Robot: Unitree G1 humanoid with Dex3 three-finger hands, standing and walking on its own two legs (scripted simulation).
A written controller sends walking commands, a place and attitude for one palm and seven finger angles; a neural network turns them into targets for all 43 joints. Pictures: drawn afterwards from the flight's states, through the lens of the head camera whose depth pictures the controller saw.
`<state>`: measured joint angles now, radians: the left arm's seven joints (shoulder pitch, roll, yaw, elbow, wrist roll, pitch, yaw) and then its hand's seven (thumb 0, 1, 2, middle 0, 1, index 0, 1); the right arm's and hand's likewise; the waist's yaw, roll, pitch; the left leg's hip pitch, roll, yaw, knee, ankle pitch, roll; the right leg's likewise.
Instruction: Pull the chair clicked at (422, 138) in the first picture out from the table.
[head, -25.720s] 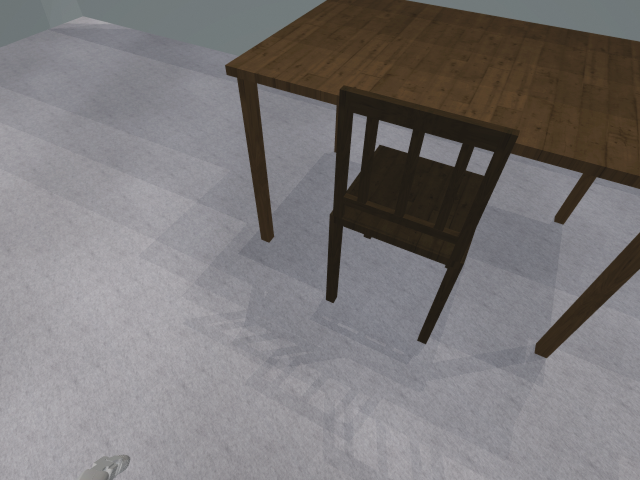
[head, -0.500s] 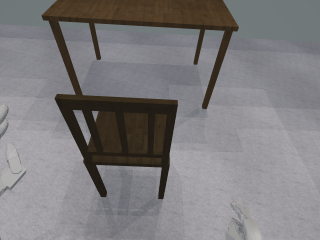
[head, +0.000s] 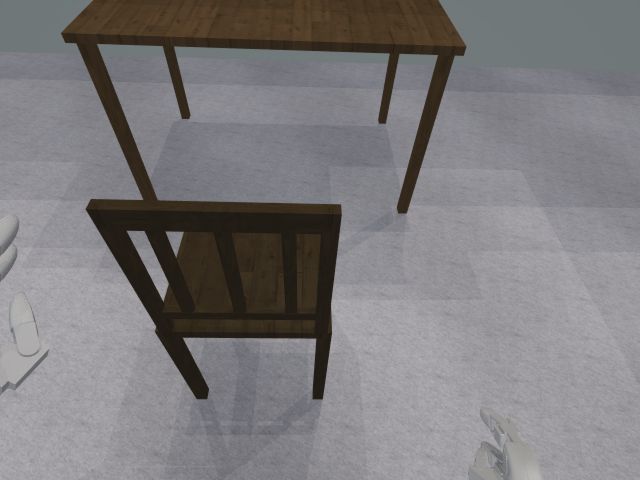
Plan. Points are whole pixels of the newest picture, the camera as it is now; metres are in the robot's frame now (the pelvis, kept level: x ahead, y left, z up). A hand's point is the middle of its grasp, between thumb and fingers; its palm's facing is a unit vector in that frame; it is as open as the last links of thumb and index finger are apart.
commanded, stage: let the arm hang, fingers relaxed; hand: left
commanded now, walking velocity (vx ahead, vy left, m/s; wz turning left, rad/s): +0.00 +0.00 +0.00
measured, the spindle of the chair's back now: (232, 273) +0.47 +0.18 -0.11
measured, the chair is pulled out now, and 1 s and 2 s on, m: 0.67 0.67 0.67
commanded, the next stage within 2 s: look to check the result in 1.10 s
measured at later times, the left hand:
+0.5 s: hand out of the picture -0.03 +0.18 -0.18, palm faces +0.03 -0.97 -0.23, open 7.1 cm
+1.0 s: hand out of the picture -0.04 +0.14 -0.18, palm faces +0.03 -0.98 -0.19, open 7.3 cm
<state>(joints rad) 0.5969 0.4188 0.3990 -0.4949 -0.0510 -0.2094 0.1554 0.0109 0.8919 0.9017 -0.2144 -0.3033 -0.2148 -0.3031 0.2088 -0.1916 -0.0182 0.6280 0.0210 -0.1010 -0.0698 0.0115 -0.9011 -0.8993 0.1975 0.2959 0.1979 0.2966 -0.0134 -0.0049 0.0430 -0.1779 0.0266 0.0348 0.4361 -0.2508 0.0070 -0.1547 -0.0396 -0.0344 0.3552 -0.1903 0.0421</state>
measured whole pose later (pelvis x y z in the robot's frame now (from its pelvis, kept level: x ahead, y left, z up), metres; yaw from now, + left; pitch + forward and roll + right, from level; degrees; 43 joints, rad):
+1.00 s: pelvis -0.03 -0.02 -0.01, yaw +1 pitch -2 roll +0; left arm 0.32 0.13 -0.01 1.06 0.01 0.01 0.04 0.01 0.93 0.90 -0.20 -0.30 -0.20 -0.30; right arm 0.35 -0.10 0.00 1.06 -0.02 0.00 -0.02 0.00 -0.91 -0.90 0.19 0.30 0.20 0.30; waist 0.00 0.01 0.04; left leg -0.22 0.03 0.02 0.47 -0.22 -0.02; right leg -0.23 -0.04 -0.05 0.47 -0.21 0.01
